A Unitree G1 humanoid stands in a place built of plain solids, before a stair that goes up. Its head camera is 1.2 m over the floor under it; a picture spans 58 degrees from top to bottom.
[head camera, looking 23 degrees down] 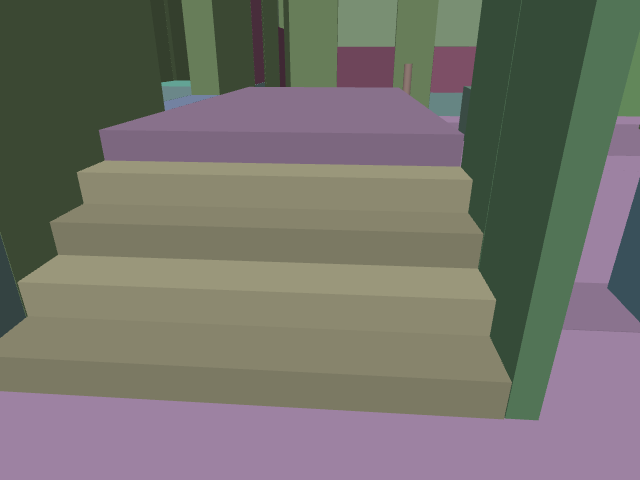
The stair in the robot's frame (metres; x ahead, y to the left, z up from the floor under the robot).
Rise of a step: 0.17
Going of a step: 0.27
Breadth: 1.95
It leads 4 degrees to the right of straight ahead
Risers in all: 5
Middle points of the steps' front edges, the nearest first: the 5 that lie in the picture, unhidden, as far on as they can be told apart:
1.25 0.31 0.17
1.52 0.29 0.33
1.79 0.27 0.50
2.06 0.25 0.67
2.33 0.23 0.83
